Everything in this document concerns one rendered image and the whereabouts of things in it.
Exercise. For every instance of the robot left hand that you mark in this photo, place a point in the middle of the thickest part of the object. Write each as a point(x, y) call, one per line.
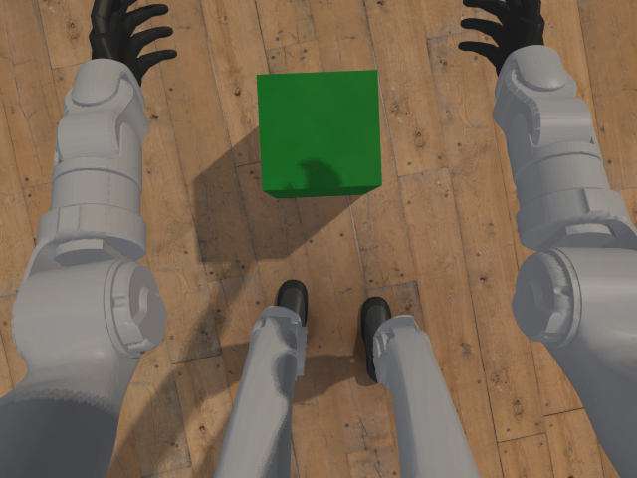
point(112, 28)

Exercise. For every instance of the robot right hand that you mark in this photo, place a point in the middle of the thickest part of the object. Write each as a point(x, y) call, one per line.
point(522, 26)

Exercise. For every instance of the left robot thigh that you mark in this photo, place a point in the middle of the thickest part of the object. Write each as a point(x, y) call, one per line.
point(257, 442)

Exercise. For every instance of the left robot upper arm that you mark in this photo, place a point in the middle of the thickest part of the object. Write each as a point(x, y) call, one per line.
point(81, 331)

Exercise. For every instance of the left robot forearm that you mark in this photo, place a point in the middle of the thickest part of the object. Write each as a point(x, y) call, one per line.
point(97, 174)

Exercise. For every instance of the left robot shin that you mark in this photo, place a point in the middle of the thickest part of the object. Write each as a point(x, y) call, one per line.
point(276, 311)

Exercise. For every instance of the carton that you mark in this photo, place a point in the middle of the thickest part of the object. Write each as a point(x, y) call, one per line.
point(319, 133)

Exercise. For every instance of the right robot forearm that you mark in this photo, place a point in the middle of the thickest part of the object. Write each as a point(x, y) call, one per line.
point(564, 195)

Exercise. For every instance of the right robot upper arm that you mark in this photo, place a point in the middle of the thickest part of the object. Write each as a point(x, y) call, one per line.
point(581, 303)

